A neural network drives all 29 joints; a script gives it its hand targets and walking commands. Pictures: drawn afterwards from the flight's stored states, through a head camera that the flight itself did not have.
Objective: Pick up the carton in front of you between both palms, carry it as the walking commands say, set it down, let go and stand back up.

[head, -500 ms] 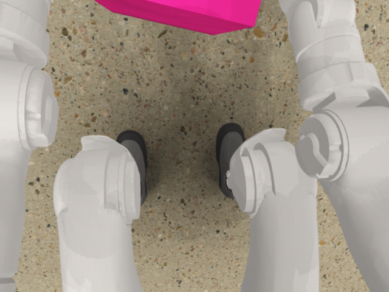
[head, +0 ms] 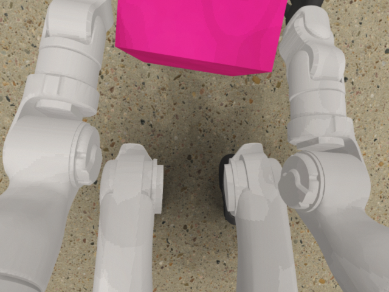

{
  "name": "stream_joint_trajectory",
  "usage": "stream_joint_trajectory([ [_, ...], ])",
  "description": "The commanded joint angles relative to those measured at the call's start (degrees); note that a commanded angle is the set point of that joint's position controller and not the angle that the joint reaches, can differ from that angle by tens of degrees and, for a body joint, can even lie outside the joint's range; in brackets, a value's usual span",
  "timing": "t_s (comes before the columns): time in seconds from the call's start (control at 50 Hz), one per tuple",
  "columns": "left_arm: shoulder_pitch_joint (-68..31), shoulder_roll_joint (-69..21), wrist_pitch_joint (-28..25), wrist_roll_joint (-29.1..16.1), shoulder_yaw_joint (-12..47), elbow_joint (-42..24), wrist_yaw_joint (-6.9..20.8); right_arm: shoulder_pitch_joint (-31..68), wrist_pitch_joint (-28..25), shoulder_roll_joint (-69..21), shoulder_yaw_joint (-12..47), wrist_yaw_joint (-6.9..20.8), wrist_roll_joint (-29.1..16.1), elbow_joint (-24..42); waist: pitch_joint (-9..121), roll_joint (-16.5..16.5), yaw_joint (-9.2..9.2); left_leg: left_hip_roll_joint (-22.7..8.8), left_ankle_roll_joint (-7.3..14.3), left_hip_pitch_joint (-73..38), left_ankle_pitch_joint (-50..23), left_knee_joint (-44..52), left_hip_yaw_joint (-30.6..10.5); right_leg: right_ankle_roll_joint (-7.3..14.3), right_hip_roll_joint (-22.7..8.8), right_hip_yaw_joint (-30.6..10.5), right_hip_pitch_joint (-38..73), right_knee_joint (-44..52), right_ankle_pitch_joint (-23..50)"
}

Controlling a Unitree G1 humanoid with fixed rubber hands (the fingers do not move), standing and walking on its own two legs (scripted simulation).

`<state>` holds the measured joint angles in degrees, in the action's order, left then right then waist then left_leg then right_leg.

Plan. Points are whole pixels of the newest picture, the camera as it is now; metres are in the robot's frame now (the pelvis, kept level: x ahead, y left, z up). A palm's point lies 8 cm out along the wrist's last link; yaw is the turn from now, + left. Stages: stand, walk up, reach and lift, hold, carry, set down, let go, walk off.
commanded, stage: reach and lift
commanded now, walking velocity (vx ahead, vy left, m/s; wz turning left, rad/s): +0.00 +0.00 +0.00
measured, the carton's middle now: (199, 5) +0.56 +0.00 -0.20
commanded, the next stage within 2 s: none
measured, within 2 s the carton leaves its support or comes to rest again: neither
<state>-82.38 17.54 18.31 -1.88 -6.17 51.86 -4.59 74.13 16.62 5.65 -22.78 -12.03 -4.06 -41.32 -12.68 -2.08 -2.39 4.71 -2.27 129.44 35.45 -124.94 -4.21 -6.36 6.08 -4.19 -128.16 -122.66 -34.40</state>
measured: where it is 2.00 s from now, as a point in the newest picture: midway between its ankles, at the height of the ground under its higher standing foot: (187, 202)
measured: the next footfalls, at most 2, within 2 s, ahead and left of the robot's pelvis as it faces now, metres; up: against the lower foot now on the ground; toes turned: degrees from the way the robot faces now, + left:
none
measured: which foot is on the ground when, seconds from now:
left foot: down 0.00-1.00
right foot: down 0.00-1.00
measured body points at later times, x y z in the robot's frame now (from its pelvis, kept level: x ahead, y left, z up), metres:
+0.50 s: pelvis -0.02 -0.01 +0.11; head +0.27 +0.02 +0.46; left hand +0.52 +0.16 +0.04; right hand +0.50 -0.15 +0.04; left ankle +0.09 +0.12 -0.35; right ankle +0.11 -0.14 -0.35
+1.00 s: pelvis +0.03 -0.01 +0.24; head +0.20 +0.01 +0.66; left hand +0.46 +0.16 +0.20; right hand +0.46 -0.15 +0.20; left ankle +0.09 +0.12 -0.35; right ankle +0.11 -0.14 -0.35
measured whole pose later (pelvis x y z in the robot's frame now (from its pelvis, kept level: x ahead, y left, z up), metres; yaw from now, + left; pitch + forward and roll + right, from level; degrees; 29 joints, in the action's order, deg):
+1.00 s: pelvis +0.03 -0.01 +0.24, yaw +3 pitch +34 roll -1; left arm -44.0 -3.2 21.6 14.3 -22.8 38.3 -1.0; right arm 41.3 20.7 -6.3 -27.4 -3.4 12.6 -34.3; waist 13.6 -0.4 -1.4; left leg 5.3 -2.2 83.0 26.0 -75.2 -6.4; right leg -3.7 4.9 -7.0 -82.5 -74.6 -26.0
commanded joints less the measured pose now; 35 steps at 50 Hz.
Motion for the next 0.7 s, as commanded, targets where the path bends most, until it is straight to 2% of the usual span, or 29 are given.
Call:
stream_joint_trajectory([
  [0.0,-30.6,-67.3,0.0,-4.5,17.7,-13.5,15.3,44.2,1.2,-57.4,29.6,18.7,-5.1,12.0,96.1,9.5,-0.75,3.5,0.8,-57.5,-39.6,13.4,7.5,2.7,3.3,12.9,34.7,11.0,30.1],
  [0.06,-24.4,-68.7,1.4,1.2,11.4,-4.1,16.6,39.2,2.6,-59.1,23.9,19.7,0.7,5.4,78.8,8.0,-0.95,3.9,0.9,-42.1,-24.5,19.1,8.9,2.9,3.6,12.6,31.6,15.7,20.2],
  [0.1,-22.5,-68.0,1.7,5.1,6.0,0.4,17.6,36.2,3.3,-59.1,18.8,20.2,5.0,1.0,70.5,7.3,-1.14,4.2,1.4,-35.2,-17.0,22.4,9.4,3.2,3.6,12.1,31.1,18.8,15.2],
  [0.18,-22.9,-66.9,1.7,9.2,0.2,3.0,18.6,36.0,3.7,-58.8,14.7,20.7,9.1,-1.0,67.4,6.1,-0.84,4.4,1.9,-32.7,-12.2,27.0,9.4,3.5,3.6,11.4,32.8,23.9,11.7],
  [0.3,-24.9,-67.6,2.1,9.6,-0.1,0.8,18.9,38.3,4.4,-61.1,16.4,21.3,9.3,1.2,74.9,4.0,0.28,4.5,2.0,-38.7,-11.2,31.5,9.4,3.4,3.6,11.4,38.7,28.8,10.6],
  [0.48,-21.7,-75.6,5.1,5.7,8.1,-7.9,19.3,33.4,7.5,-67.6,24.6,23.4,5.4,5.0,89.2,4.6,0.81,4.8,0.9,-53.7,-17.8,37.2,10.2,3.1,3.9,11.6,49.2,34.2,15.9],
  [0.58,-15.5,-79.0,5.4,4.2,11.6,-10.6,19.0,25.8,7.6,-69.3,26.9,24.0,4.7,5.1,87.0,5.8,0.35,4.9,0.2,-58.3,-22.1,40.7,9.4,3.2,4.0,10.6,52.5,37.5,19.8],
  [0.68,-9.0,-80.7,4.4,4.6,12.3,-10.5,18.2,18.4,6.5,-70.4,27.4,24.3,5.3,3.7,80.3,6.2,0.33,5.0,-0.1,-62.0,-23.2,45.4,7.9,3.5,4.1,9.3,54.6,42.1,20.3],
])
